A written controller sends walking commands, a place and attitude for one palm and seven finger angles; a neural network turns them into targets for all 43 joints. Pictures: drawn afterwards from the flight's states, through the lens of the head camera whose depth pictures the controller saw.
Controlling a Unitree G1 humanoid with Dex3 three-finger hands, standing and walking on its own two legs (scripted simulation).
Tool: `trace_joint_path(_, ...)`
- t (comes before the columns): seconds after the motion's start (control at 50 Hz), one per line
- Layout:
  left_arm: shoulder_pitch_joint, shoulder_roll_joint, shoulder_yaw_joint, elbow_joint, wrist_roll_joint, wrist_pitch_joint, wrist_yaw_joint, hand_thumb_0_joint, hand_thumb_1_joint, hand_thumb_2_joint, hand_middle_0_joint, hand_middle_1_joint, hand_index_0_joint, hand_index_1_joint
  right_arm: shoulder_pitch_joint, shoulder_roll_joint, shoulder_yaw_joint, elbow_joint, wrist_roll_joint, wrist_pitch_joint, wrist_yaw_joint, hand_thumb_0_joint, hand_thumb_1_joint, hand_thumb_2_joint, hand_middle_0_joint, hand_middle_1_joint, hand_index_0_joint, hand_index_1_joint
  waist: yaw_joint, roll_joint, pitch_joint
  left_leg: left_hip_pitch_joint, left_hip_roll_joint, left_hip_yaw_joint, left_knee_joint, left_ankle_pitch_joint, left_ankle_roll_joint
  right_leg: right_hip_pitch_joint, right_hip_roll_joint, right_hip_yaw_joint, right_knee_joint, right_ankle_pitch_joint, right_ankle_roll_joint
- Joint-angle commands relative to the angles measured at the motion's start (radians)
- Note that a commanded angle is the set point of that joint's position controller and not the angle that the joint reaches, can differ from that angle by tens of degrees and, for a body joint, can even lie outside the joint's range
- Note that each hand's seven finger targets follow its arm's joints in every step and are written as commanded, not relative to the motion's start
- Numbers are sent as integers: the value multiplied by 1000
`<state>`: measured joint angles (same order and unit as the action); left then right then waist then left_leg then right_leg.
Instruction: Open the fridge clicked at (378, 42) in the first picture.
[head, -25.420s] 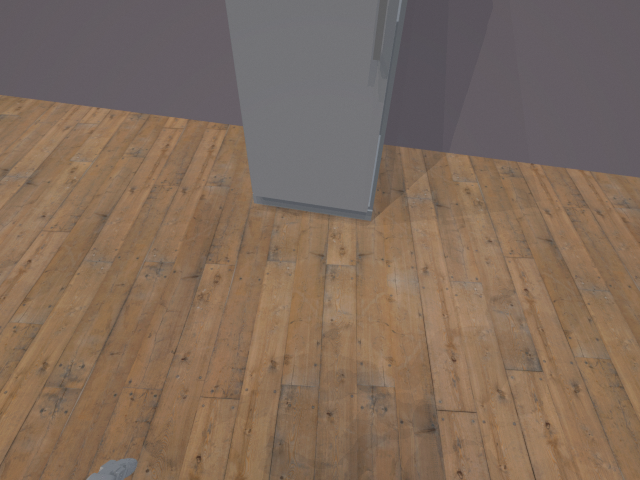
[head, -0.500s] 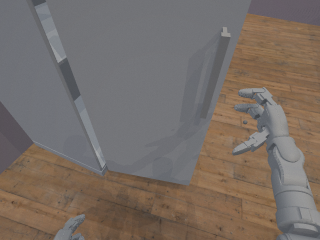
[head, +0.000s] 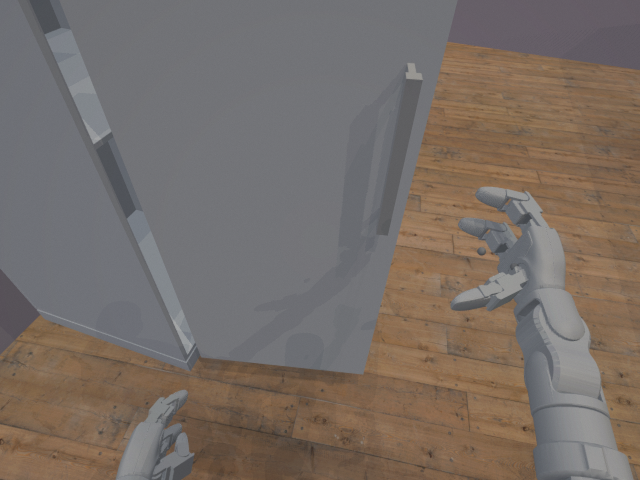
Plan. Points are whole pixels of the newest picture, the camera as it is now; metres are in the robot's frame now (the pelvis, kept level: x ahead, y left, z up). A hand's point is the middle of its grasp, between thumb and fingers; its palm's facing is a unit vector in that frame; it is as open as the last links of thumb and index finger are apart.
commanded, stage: draw the hand back to the body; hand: right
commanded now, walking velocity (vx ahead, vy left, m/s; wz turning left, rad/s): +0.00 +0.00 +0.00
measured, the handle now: (394, 159) +0.55 -0.09 +0.14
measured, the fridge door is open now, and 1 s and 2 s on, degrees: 77 77 77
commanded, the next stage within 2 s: step back with the hand held close in 1.48 s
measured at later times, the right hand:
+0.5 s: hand (545, 298) +0.28 -0.22 +0.15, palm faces +0.24 +0.96 -0.17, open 14.3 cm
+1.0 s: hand (619, 340) +0.23 -0.27 +0.15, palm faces +0.41 +0.85 -0.34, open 9.8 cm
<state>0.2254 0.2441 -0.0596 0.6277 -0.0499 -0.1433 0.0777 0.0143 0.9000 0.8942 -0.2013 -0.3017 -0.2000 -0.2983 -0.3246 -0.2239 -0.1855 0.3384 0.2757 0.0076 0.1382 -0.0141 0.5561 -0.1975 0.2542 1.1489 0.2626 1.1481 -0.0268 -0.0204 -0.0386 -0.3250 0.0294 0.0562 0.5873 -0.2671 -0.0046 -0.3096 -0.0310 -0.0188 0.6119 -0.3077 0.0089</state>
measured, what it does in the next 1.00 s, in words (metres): stands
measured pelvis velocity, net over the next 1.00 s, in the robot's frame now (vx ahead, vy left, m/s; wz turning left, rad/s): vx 0.02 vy -0.01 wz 0.02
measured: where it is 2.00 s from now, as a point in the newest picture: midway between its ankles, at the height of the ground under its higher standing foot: outside the picture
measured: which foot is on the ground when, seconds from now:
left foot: down 0.00-1.00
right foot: down 0.00-1.00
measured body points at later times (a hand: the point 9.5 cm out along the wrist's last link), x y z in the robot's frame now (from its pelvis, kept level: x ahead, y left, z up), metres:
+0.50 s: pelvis +0.01 +0.00 +0.01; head -0.02 +0.02 +0.46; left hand +0.21 +0.22 -0.05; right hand +0.26 -0.27 +0.16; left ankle +0.03 +0.12 -0.73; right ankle +0.01 -0.12 -0.73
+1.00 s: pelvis +0.02 -0.01 +0.01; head -0.01 +0.00 +0.46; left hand +0.20 +0.21 -0.07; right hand +0.20 -0.31 +0.17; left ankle +0.03 +0.12 -0.73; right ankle +0.01 -0.12 -0.73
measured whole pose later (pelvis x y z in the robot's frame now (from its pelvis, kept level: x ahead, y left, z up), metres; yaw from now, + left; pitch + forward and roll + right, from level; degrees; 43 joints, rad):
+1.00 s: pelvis +0.02 -0.01 +0.01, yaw +1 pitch -5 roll +0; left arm 0.22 0.22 -0.04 0.66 0.02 -0.13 0.08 0.02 0.90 0.89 -0.20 -0.30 -0.20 -0.30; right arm 0.36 -0.33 -0.31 -0.28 0.06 -0.06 -0.07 0.00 -0.40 -0.66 0.22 0.59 0.23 0.59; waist -0.07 -0.04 0.01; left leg -0.11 0.04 0.03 0.41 -0.22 -0.03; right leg -0.08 -0.02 -0.05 0.43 -0.26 -0.01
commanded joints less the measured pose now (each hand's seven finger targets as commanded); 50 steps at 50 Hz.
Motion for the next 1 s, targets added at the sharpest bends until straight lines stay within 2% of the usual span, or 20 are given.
trace_joint_path(0.0,-117,103,50,-164,7,-87,-8,0,900,900,-200,-300,-200,-300,-232,-95,-33,-361,-53,-1,-122,0,550,-200,250,1150,250,1150,-37,-44,-283,134,-20,-5,-80,179,24,80,35,10,-114,193,-20)
trace_joint_path(0.04,-92,109,58,-168,12,-80,-25,0,900,900,-200,-300,-200,-300,-141,-97,24,-411,-138,3,-128,0,550,-200,250,1150,250,1150,-22,-45,-255,121,-21,2,-61,242,26,86,27,2,-108,261,-24)
trace_joint_path(0.06,-90,113,59,-172,11,-76,-29,0,900,900,-200,-300,-200,-300,-121,-87,47,-425,-145,4,-118,0,550,-200,250,1150,250,1150,-10,12,-240,129,-22,2,-69,254,25,83,22,3,-106,265,-29)
trace_joint_path(0.16,-145,118,50,-180,7,-76,7,0,900,900,-200,-300,-200,-300,-62,-164,-92,-526,-21,39,-43,0,550,-200,250,1150,250,1150,-31,132,-207,180,-28,-9,-118,207,13,70,30,-6,-132,183,-36)
trace_joint_path(0.22,-164,101,40,-174,6,-81,17,0,900,900,-200,-300,-200,-300,-68,-179,-121,-573,-22,60,-51,0,550,-200,250,1150,250,1150,-42,27,-164,155,-27,-9,-126,164,17,84,35,-4,-152,166,-31)
trace_joint_path(0.3,-161,94,38,-175,9,-84,13,0,900,900,-200,-300,-200,-300,12,-179,-114,-631,-50,75,-61,0,514,-218,249,1129,249,1129,-40,-47,-157,160,-26,-7,-127,181,22,109,35,-8,-154,196,-29)
trace_joint_path(0.34,-156,94,35,-173,7,-86,14,0,900,900,-200,-300,-200,-300,36,-160,-90,-644,-42,86,-38,0,441,-252,246,1086,246,1086,-31,-48,-138,154,-28,-1,-132,183,21,113,34,-6,-157,192,-28)
trace_joint_path(0.36,-157,97,36,-174,5,-90,17,0,900,900,-200,-300,-200,-300,48,-146,-76,-638,-32,92,-21,0,405,-270,245,1065,245,1065,-22,10,-126,147,-30,-2,-144,167,16,111,31,-4,-154,175,-33)
trace_joint_path(0.38,-158,101,37,-176,3,-95,22,0,900,900,-200,-300,-200,-300,50,-157,-83,-651,-20,98,-4,0,369,-287,244,1044,244,1044,-21,12,-125,145,-29,-5,-148,154,13,110,32,-2,-156,160,-35)
trace_joint_path(0.4,-154,98,43,-172,35,-94,25,0,900,900,-200,-300,-200,-300,84,-296,-105,-707,-139,17,-102,0,332,-305,242,1023,242,1023,-28,29,-39,132,-14,-39,-208,114,2,98,39,-9,-176,138,-42)
trace_joint_path(0.44,-156,92,40,-165,42,-85,21,0,900,900,-200,-300,-200,-300,223,-195,-57,-650,-151,-18,-151,0,260,-340,240,980,240,980,-23,63,-10,134,-13,-23,-203,77,2,98,34,1,-195,110,-42)
trace_joint_path(0.46,-153,99,44,-160,45,-80,19,0,900,900,-200,-300,-200,-300,251,-214,-69,-665,-161,-31,-163,0,224,-357,239,959,239,959,-29,75,-33,158,-15,-25,-210,90,3,113,30,-3,-199,123,-44)
trace_joint_path(0.52,-151,89,42,-159,51,-69,19,0,900,900,-200,-300,-200,-300,243,-235,-88,-749,-183,-77,-192,0,115,-410,235,895,235,895,-28,-39,-84,205,-12,-24,-199,142,10,158,32,-12,-215,165,-37)
trace_joint_path(0.54,-152,88,44,-159,55,-70,19,0,900,900,-200,-300,-200,-300,254,-245,-97,-775,-189,-89,-201,0,79,-428,234,874,234,874,-31,-47,-106,223,-12,-22,-196,165,11,171,32,-12,-216,185,-37)
trace_joint_path(0.58,-155,91,46,-155,59,-69,21,0,900,900,-200,-300,-200,-300,278,-270,-123,-806,-196,-105,-214,0,6,-462,231,831,231,831,-34,-37,-127,245,-14,-22,-203,172,11,180,31,-11,-225,192,-38)
trace_joint_path(0.68,-163,85,46,-143,62,-71,24,0,900,900,-200,-300,-200,-300,329,-259,-126,-833,-212,-127,-233,0,-175,-550,225,725,225,725,-34,-61,-71,240,-19,-11,-214,155,13,182,28,-3,-251,193,-31)
trace_joint_path(0.8,-163,85,56,-135,59,-53,19,0,900,900,-200,-300,-200,-300,476,-256,-172,-779,-206,-131,-228,0,-393,-655,218,598,218,598,-44,33,1,237,-20,-9,-228,140,7,157,19,-4,-269,186,-34)
trace_joint_path(0.86,-165,88,62,-134,61,-45,15,0,900,900,-200,-300,-200,-300,546,-275,-211,-778,-201,-133,-223,0,-501,-707,214,534,214,534,-54,26,4,248,-20,-10,-233,149,8,151,18,-6,-272,193,-33)
trace_joint_path(0.92,-165,83,63,-140,62,-46,13,0,900,900,-200,-300,-200,-300,545,-290,-236,-857,-204,-144,-226,0,-610,-760,210,470,210,470,-56,-62,-30,270,-16,-12,-223,170,12,164,20,-6,-270,215,-28)
trace_joint_path(0.98,-163,83,65,-144,65,-56,13,0,900,900,-200,-300,-200,-300,573,-312,-261,-913,-208,-149,-234,0,-719,-813,206,406,206,406,-59,-74,-52,284,-18,-9,-217,201,13,173,21,-4,-263,249,-27)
